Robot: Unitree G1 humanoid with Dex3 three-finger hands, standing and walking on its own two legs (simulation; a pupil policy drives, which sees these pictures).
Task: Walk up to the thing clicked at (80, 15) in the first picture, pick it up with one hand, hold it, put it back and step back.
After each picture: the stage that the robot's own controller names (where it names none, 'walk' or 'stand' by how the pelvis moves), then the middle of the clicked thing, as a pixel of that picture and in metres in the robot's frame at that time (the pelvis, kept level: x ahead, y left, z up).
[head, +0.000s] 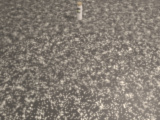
stand; (79, 11) +2.04 -0.02 -0.65
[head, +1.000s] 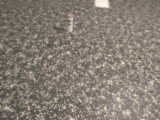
walk; (70, 23) +1.91 +0.03 -0.65
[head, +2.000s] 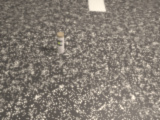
walk; (60, 43) +1.29 +0.12 -0.65
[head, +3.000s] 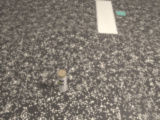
walk; (62, 81) +0.82 +0.12 -0.65
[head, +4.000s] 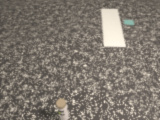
walk; (62, 110) +0.58 +0.14 -0.64
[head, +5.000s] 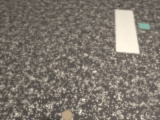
stand; out of the picture +0.46 +0.12 -0.64
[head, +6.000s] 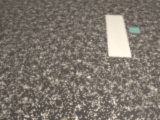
stand; out of the picture +0.43 +0.13 -0.65
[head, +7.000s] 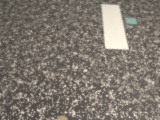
stand; out of the picture +0.39 +0.12 -0.64
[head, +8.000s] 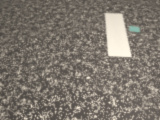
stand; out of the picture +0.40 +0.13 -0.66
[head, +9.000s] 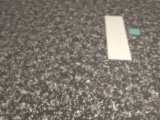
stand; out of the picture +0.37 +0.13 -0.66
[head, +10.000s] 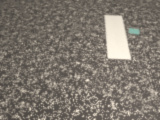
stand; out of the picture +0.38 +0.14 -0.66
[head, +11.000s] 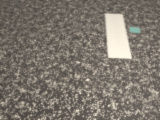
stand; out of the picture +0.36 +0.14 -0.66
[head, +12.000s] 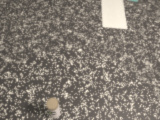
go down; (54, 108) +0.41 +0.14 -0.56
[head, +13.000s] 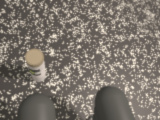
go down; (37, 67) +0.47 +0.16 -0.27
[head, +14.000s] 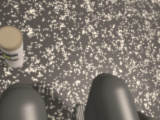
close in; (12, 50) +0.47 +0.18 -0.20
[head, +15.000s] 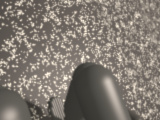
close; out of the picture +0.46 +0.21 -0.16
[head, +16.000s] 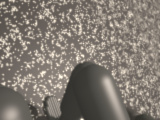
lift; out of the picture +0.45 +0.22 -0.16
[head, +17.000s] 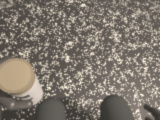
lift; (26, 87) +0.32 +0.17 +0.00
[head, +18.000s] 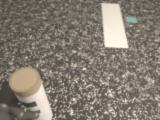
hold; (35, 101) +0.29 +0.15 +0.04
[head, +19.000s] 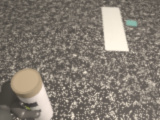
hold; (36, 100) +0.30 +0.15 +0.04
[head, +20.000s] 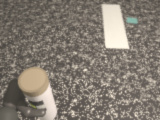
crouch; (41, 99) +0.30 +0.13 +0.04
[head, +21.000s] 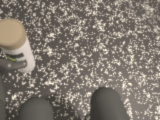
crouch; (19, 51) +0.45 +0.15 -0.04
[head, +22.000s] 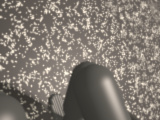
lower; out of the picture +0.45 +0.22 -0.17
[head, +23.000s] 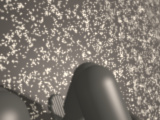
lower; out of the picture +0.44 +0.23 -0.17
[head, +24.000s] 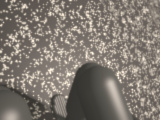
lower; out of the picture +0.43 +0.23 -0.17
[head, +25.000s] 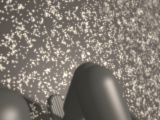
lower; out of the picture +0.43 +0.22 -0.17
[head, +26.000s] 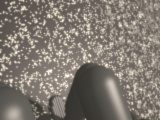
loosen; out of the picture +0.41 +0.23 -0.17
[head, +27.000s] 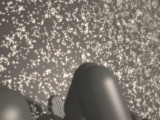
withdraw; out of the picture +0.42 +0.23 -0.17
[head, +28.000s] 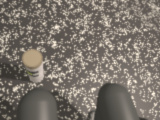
walk; (34, 68) +0.44 +0.18 -0.26
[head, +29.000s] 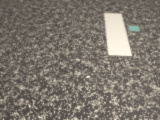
stand; out of the picture +0.36 +0.14 -0.59
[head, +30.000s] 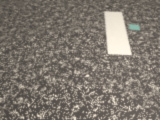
stand; out of the picture +0.36 +0.15 -0.60
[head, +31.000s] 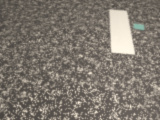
stand; out of the picture +0.37 +0.14 -0.61
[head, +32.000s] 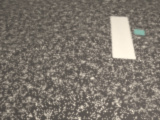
walk; out of the picture +0.39 +0.14 -0.65
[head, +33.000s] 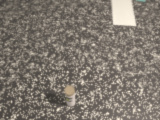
walk; (70, 96) +0.53 +0.08 -0.63
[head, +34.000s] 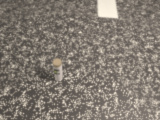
walk; (58, 70) +0.80 +0.16 -0.64
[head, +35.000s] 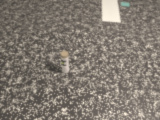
stand; (65, 62) +1.02 +0.12 -0.64
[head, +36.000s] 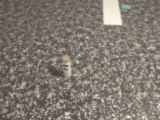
stand; (67, 66) +1.02 +0.14 -0.66
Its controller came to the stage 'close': yes
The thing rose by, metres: 0.69
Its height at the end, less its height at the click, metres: +0.00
